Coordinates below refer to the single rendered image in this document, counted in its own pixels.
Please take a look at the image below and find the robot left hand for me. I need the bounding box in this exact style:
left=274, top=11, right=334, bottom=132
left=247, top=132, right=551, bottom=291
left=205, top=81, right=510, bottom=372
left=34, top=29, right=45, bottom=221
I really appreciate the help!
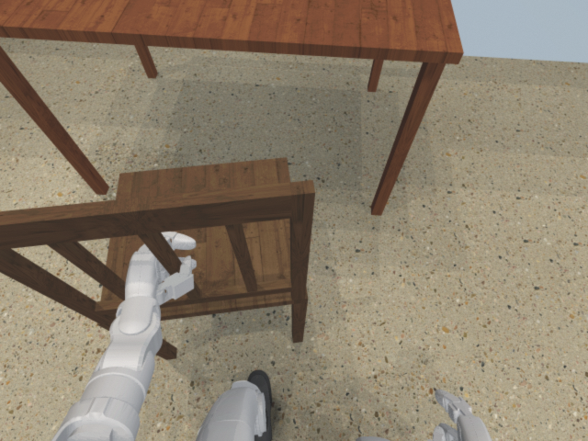
left=125, top=232, right=197, bottom=306

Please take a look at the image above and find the chair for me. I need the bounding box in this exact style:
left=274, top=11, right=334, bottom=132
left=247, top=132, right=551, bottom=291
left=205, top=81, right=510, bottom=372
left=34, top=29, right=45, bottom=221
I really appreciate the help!
left=0, top=157, right=315, bottom=360

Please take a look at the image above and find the robot right hand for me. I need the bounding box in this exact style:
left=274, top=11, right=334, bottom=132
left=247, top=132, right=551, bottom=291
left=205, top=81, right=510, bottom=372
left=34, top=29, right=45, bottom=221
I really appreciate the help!
left=427, top=390, right=492, bottom=441

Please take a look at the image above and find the robot left thigh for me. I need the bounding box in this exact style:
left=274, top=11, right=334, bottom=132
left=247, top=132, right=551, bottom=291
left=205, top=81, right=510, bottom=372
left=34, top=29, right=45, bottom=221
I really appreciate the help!
left=196, top=387, right=266, bottom=441

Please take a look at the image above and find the table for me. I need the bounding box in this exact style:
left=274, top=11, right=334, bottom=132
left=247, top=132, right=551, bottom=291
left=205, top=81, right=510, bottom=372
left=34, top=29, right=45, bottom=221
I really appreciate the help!
left=0, top=0, right=464, bottom=216

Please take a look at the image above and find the robot left forearm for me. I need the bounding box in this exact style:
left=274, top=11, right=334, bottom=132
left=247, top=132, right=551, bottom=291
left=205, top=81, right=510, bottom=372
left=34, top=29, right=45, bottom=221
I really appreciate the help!
left=51, top=296, right=163, bottom=441

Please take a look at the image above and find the robot left foot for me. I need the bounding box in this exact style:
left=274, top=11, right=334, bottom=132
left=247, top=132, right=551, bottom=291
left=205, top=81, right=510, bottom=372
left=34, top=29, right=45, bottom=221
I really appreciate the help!
left=247, top=370, right=272, bottom=441

